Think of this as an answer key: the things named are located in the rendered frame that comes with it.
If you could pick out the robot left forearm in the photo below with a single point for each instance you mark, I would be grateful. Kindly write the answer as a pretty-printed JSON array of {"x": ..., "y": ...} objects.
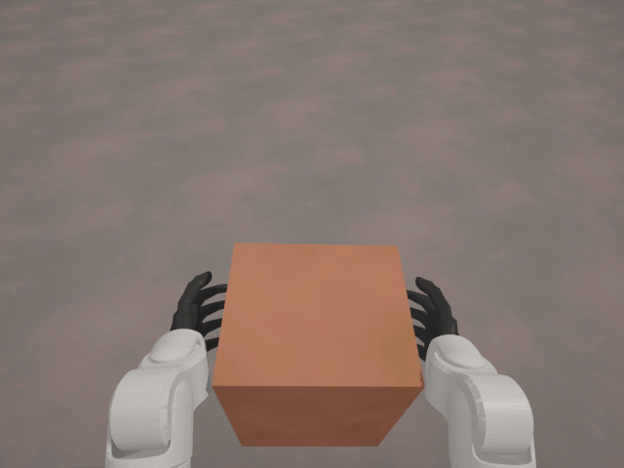
[{"x": 150, "y": 419}]

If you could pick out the robot right hand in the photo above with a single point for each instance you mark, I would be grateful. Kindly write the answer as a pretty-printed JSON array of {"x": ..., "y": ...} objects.
[{"x": 437, "y": 321}]

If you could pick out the carton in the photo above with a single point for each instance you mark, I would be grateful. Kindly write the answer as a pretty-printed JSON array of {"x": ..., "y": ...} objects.
[{"x": 316, "y": 345}]

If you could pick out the robot right forearm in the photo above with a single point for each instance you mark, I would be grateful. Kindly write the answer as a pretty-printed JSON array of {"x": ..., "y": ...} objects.
[{"x": 490, "y": 422}]

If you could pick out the robot left hand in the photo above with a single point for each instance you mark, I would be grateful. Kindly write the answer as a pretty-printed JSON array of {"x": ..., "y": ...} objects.
[{"x": 190, "y": 313}]

